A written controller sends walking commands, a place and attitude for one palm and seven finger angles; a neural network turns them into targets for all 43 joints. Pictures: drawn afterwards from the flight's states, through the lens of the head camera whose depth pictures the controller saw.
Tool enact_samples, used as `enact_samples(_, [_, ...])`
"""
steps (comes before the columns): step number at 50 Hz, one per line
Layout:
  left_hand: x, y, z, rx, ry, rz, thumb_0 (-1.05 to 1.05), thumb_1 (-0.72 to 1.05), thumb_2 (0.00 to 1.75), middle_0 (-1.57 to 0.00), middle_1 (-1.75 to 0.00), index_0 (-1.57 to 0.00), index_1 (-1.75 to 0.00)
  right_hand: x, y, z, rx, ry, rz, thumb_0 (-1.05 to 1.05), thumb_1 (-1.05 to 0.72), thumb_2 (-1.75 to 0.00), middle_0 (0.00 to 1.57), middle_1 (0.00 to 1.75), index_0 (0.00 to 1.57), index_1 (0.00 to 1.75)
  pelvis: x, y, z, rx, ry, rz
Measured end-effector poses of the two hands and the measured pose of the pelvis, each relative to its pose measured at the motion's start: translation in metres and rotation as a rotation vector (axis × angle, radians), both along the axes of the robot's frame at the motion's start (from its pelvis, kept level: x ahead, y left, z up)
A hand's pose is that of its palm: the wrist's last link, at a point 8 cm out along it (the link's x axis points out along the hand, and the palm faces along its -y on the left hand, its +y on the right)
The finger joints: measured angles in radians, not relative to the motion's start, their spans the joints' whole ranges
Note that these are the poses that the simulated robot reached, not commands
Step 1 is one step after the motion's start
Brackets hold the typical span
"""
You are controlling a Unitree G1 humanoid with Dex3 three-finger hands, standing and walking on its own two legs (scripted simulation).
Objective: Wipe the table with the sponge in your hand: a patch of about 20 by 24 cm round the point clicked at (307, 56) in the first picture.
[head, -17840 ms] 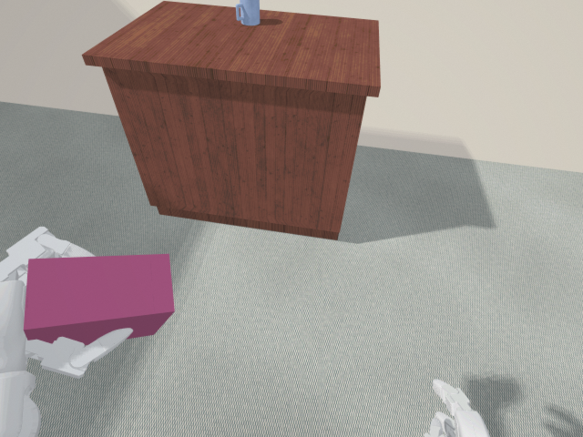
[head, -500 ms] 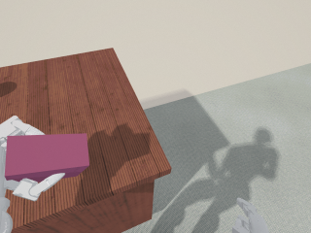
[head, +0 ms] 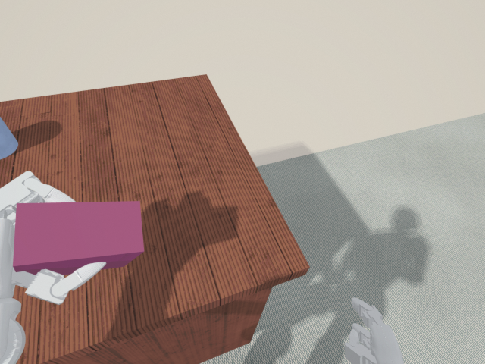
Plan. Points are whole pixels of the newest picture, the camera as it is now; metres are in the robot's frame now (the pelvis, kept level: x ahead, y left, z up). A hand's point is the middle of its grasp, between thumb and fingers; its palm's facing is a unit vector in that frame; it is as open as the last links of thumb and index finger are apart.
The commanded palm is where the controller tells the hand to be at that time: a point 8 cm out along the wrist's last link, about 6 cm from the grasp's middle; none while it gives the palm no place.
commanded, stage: come to a stop and stand still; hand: left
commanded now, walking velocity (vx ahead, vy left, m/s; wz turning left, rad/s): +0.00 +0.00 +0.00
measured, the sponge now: (98, 239) +0.23 +0.21 +0.14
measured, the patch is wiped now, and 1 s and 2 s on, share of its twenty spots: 0.00 0.00 0.00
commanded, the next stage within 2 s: look again from close up in 0.32 s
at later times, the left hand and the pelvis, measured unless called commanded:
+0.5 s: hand (20, 210) +0.23 +0.28 +0.19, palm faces +0.45 -0.75 -0.48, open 9.8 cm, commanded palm +0.15 +0.28 +0.17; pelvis -0.01 +0.00 +0.00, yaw +0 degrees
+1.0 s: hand (33, 187) +0.25 +0.27 +0.20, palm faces +0.47 -0.79 -0.39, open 9.8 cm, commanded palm +0.16 +0.27 +0.17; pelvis +0.00 +0.00 +0.00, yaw -1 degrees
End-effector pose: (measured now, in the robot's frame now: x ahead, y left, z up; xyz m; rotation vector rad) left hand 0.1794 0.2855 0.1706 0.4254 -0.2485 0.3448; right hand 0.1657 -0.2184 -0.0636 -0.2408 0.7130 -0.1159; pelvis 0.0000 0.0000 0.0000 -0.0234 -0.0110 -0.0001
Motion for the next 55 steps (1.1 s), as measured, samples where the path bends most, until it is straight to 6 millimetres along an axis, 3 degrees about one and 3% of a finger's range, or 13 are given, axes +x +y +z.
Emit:
enact_samples(12, [-0.003,0.014,-0.005,0.021,0.042,-0.003,-0.02,-0.49,1.02,-0.76,-1.35,-0.78,-1.35,-0.015,0.011,-0.007,0.005,0.03,-0.025,0.01,-0.9,-0.9,0.21,0.3,0.2,0.3,-0.002,0.014,0.0,0.001,0.003,-0.002])
enact_samples(21, [-0.005,0.007,0.002,0.03,0.017,0.0,-0.02,-0.49,1.02,-0.76,-1.35,-0.78,-1.35,-0.017,0.006,-0.011,0.013,0.038,-0.024,0.01,-0.9,-0.9,0.21,0.3,0.2,0.3,-0.003,0.009,0.0,0.004,-0.003,0.002])
enact_samples(24, [0.007,0.024,0.028,0.202,-0.083,0.01,-0.02,-0.49,1.02,-0.76,-1.35,-0.78,-1.35,-0.016,0.005,-0.014,-0.005,0.046,0.05,0.01,-0.9,-0.9,0.2,0.3,0.2,0.3,-0.011,0.001,-0.003,0.003,0.014,0.012])
enact_samples(27, [0.016,0.04,0.037,0.172,-0.146,0.076,-0.02,-0.49,1.02,-0.76,-1.35,-0.78,-1.35,-0.015,0.001,-0.012,0.019,0.022,0.058,0.01,-0.9,-0.9,0.21,0.3,0.2,0.3,-0.015,-0.003,-0.004,0.008,0.017,-0.009])
enact_samples(29, [0.016,0.031,0.032,0.129,-0.139,0.064,-0.02,-0.49,1.02,-0.76,-1.35,-0.78,-1.35,-0.015,-0.004,-0.009,0.039,-0.014,0.04,0.01,-0.9,-0.9,0.21,0.3,0.2,0.3,-0.015,-0.003,-0.004,0.009,0.018,-0.023])
enact_samples(33, [0.009,-0.013,0.002,0.042,-0.025,-0.072,-0.02,-0.49,1.02,-0.76,-1.35,-0.78,-1.35,-0.017,-0.015,-0.004,0.043,-0.057,-0.001,0.01,-0.9,-0.9,0.21,0.3,0.2,0.3,-0.01,0.0,-0.004,0.007,0.019,-0.04])
enact_samples(35, [0.005,-0.026,-0.013,0.018,0.04,-0.122,-0.02,-0.49,1.02,-0.76,-1.35,-0.78,-1.35,-0.019,-0.019,-0.003,0.025,-0.047,-0.02,0.01,-0.9,-0.9,0.21,0.3,0.2,0.3,-0.007,-0.002,-0.004,0.005,0.022,-0.041])
enact_samples(39, [0.003,-0.018,-0.028,0.007,0.091,-0.1,-0.02,-0.49,1.02,-0.76,-1.35,-0.78,-1.35,-0.021,-0.026,-0.001,-0.025,-0.002,-0.033,0.01,-0.9,-0.9,0.2,0.3,0.2,0.3,-0.004,-0.007,-0.004,0.001,0.025,-0.027])
enact_samples(44, [0.01,0.005,-0.011,0.032,-0.003,-0.001,-0.02,-0.49,1.02,-0.76,-1.35,-0.78,-1.35,-0.014,-0.028,0.0,-0.06,0.02,-0.008,0.01,-0.9,-0.9,0.2,0.3,0.2,0.3,-0.002,-0.009,-0.004,-0.003,0.021,-0.016])
enact_samples(46, [0.019,0.016,0.017,0.173,-0.105,0.001,-0.02,-0.49,1.02,-0.76,-1.35,-0.78,-1.35,-0.01,-0.024,-0.001,-0.078,0.023,0.049,0.01,-0.91,-0.9,0.2,0.3,0.2,0.3,-0.003,-0.009,-0.004,-0.005,0.035,-0.015])
enact_samples(49, [0.029,0.026,0.042,0.179,-0.231,0.019,-0.02,-0.49,1.02,-0.76,-1.35,-0.78,-1.35,-0.004,-0.015,-0.003,-0.037,0.007,0.068,0.01,-0.91,-0.9,0.2,0.3,0.2,0.3,-0.004,-0.006,-0.004,-0.002,0.038,-0.02])
enact_samples(52, [0.033,0.01,0.035,0.12,-0.188,-0.034,-0.02,-0.48,1.02,-0.76,-1.35,-0.78,-1.35,0.002,-0.008,-0.003,0.024,-0.057,0.034,0.01,-0.9,-0.9,0.2,0.3,0.2,0.3,-0.001,0.004,-0.005,0.004,0.039,-0.033])
enact_samples(55, [0.028,-0.011,0.012,0.085,-0.049,-0.116,-0.02,-0.48,1.03,-0.76,-1.35,-0.78,-1.35,0.002,-0.003,-0.007,0.068,-0.081,-0.015,0.01,-0.9,-0.9,0.2,0.3,0.2,0.3,0.003,0.01,-0.006,0.007,0.037,-0.038])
